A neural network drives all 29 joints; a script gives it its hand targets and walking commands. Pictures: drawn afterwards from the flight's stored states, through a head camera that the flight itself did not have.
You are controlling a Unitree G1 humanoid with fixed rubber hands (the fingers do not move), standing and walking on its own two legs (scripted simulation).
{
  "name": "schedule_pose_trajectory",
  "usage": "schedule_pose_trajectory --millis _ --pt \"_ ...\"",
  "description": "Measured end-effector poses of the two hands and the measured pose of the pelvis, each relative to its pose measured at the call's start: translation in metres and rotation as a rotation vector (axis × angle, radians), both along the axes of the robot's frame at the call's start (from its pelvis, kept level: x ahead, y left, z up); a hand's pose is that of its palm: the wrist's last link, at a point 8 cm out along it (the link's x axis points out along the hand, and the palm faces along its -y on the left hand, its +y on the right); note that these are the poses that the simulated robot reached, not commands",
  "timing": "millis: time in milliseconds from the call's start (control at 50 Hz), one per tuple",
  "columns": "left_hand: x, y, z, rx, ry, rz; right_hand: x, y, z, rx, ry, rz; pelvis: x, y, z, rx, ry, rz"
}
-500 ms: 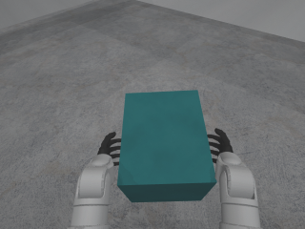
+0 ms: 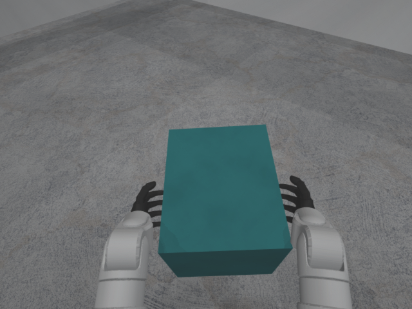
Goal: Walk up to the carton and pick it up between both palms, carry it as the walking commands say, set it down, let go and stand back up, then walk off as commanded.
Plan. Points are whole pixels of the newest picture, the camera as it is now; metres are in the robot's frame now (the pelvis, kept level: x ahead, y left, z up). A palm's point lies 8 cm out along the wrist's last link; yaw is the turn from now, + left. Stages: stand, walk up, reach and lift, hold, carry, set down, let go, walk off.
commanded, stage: carry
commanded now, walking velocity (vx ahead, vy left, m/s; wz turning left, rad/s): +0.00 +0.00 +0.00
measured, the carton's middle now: (220, 202) +0.36 -0.01 -0.03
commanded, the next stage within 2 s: none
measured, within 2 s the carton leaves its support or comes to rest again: neither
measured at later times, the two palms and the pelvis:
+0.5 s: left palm (137, 232) +0.25 +0.15 +0.04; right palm (306, 234) +0.25 -0.15 +0.05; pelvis -0.03 +0.01 +0.00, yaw +0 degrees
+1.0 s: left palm (144, 234) +0.25 +0.14 +0.04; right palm (313, 235) +0.25 -0.17 +0.05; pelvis -0.03 -0.01 +0.00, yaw +0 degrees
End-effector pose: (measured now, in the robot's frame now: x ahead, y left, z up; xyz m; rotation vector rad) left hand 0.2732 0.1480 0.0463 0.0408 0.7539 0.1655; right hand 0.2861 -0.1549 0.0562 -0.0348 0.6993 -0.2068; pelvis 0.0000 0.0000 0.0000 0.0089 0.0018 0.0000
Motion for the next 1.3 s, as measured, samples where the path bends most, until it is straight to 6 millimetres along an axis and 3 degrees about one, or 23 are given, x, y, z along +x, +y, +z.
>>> schedule_pose_trajectory --millis 240,400,1300 --pt "-0.015 0.003 0.002 -0.007 -0.008 -0.015 -0.02 0.003 0.004 -0.016 -0.008 -0.009 -0.019 0.006 0.002 -0.012 -0.008 0.002" --pt "-0.023 0.003 -0.005 0.005 0.0 -0.027 -0.032 0.001 -0.007 0.006 -0.001 -0.015 -0.029 0.009 0.003 -0.012 -0.002 0.001" --pt "-0.037 -0.014 -0.005 0.012 -0.027 -0.014 -0.038 -0.016 -0.007 0.001 -0.029 0.003 -0.037 -0.014 -0.001 -0.008 -0.017 0.006"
